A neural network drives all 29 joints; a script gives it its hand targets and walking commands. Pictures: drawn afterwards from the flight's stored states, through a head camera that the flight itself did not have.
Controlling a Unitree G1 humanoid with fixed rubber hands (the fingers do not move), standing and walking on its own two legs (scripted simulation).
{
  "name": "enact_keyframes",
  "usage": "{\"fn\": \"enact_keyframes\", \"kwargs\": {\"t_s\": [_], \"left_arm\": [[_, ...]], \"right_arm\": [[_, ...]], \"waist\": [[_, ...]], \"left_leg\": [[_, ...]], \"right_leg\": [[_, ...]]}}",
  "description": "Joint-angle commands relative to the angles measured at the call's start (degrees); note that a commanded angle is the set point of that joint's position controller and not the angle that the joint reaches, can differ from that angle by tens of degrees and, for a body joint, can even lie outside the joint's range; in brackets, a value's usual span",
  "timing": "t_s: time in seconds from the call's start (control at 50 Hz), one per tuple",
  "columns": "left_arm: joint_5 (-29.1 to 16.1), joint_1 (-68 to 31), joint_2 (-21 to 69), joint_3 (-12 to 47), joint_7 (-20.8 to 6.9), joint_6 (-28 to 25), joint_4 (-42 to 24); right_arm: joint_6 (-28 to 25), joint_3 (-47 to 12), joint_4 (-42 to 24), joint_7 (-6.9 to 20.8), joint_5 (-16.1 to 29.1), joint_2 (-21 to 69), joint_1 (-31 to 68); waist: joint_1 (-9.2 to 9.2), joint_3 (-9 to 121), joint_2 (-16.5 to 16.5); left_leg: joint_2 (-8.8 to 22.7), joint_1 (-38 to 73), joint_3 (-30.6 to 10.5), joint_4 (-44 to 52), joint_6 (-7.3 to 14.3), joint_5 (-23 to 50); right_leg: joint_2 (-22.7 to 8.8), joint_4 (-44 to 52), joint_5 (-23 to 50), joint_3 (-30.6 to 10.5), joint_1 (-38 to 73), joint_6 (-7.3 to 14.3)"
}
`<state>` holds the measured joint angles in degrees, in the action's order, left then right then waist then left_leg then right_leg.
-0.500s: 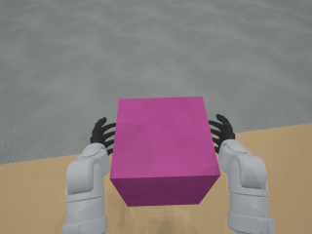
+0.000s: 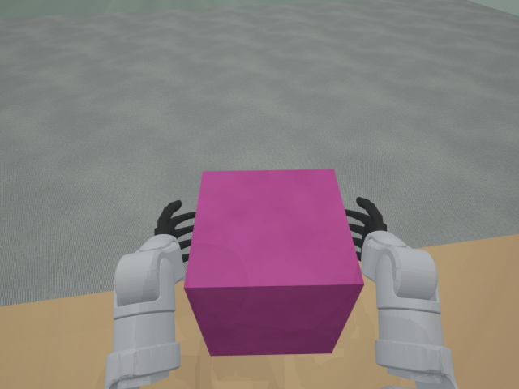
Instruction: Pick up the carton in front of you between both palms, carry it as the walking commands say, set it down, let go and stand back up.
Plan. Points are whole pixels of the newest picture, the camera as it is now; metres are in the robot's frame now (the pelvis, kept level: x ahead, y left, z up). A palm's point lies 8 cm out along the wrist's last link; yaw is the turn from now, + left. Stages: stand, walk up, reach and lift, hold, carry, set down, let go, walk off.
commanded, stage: carry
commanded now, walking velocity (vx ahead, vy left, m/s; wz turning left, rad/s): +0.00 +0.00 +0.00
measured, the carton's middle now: (269, 266) +0.33 +0.00 +0.04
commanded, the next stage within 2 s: none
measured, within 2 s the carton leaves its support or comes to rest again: neither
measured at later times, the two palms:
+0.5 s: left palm (165, 245) +0.32 +0.16 +0.11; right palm (367, 241) +0.32 -0.14 +0.11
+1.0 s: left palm (185, 217) +0.40 +0.15 +0.09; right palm (357, 207) +0.42 -0.15 +0.09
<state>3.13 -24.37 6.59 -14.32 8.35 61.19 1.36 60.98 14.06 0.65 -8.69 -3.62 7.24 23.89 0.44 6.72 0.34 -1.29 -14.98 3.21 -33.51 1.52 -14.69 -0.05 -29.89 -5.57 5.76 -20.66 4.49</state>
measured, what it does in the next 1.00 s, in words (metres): lifts its left foot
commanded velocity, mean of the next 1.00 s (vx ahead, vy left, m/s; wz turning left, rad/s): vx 0.23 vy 0.00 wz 0.00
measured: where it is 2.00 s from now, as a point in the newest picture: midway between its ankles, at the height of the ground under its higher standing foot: (246, 327)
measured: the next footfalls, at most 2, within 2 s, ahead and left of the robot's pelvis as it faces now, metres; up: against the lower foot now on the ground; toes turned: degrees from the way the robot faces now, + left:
left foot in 1.30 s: +0.41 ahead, +0.10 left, -0.03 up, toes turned +4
right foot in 1.86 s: +0.76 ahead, +0.02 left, -0.07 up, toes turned -4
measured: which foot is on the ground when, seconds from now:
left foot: down 0.00-0.88, up 0.90-1.00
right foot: down 0.00-1.00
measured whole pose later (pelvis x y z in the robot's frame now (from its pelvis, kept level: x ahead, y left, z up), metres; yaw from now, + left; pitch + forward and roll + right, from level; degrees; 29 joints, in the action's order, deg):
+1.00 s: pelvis +0.09 -0.02 -0.01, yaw +1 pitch +5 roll +0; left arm 3.5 -22.9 7.9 -13.5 8.7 60.0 0.5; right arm 60.5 14.0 -0.3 -8.8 -1.5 5.9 22.7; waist 1.9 8.1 0.5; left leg 0.2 -27.0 1.8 -57.3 1.9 -29.7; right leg 0.8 -35.6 -17.0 7.2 -19.0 5.7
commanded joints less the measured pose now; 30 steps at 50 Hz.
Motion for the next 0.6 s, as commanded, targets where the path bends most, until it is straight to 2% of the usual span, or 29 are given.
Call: {"fn": "enact_keyframes", "kwargs": {"t_s": [0.0, 0.54, 0.56, 0.58], "left_arm": [[-9.65, -33.15, 43.6, 33.51, -0.4, -0.92, -5.12], [-10.03, -33.08, 43.11, 33.99, -0.77, -0.12, -6.76], [-10.08, -32.89, 43.13, 33.97, -0.77, -0.12, -6.61], [-10.08, -32.73, 43.07, 33.94, -0.78, -0.12, -6.45]], "right_arm": [[-0.84, -33.3, -4.13, 0.22, 9.39, 43.09, 32.89], [-0.06, -33.97, -5.93, 0.69, 9.81, 42.67, 32.95], [-0.06, -34.08, -6.08, 0.71, 9.84, 42.68, 33.09], [-0.08, -34.12, -6.2, 0.72, 9.85, 42.63, 33.36]], "waist": [[-0.06, 15.7, -0.52], [-0.2, 16.48, -0.25], [-0.16, 16.79, -0.24], [-0.2, 16.42, -0.45]], "left_leg": [[8.72, 0.63, -7.73, 5.62, 2.6, 10.32], [8.68, 1.64, -7.31, 4.31, 2.58, 14.13], [8.26, 1.73, -7.05, 4.8, 2.74, 10.33], [7.7, 1.43, -7.09, 5.31, 3.21, 3.78]], "right_leg": [[-8.22, 2.65, 8.82, -8.11, 9.75, 0.96], [-8.72, 1.42, 13.21, -7.67, 10.39, 0.72], [-8.41, 1.88, 9.23, -7.46, 10.19, 0.84], [-7.8, 1.95, 2.03, -7.11, 9.07, 1.12]]}}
